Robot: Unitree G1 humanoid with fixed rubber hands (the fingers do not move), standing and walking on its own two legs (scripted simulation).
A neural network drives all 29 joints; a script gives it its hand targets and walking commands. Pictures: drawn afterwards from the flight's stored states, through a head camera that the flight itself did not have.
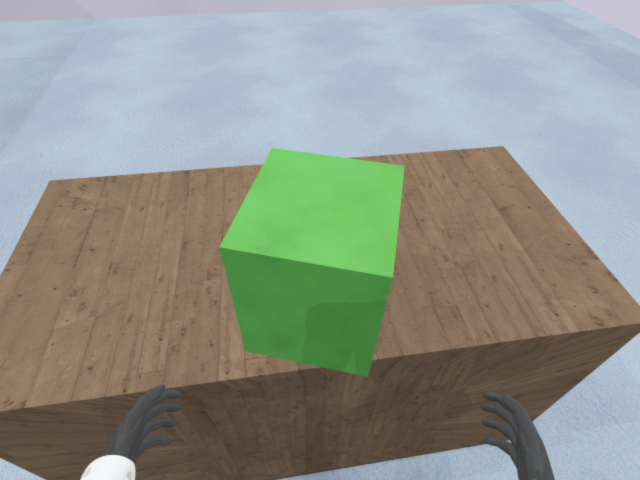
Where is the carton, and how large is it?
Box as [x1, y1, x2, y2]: [219, 148, 404, 376]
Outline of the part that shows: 272,148 219,247 245,350 367,376 392,279 404,166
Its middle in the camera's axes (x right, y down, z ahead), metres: +0.00 +0.03 +0.59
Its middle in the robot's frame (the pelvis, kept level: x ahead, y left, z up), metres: +0.41 +0.01 +0.02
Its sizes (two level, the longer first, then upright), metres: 0.210 0.200 0.250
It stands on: a pedestal, 0.67 m high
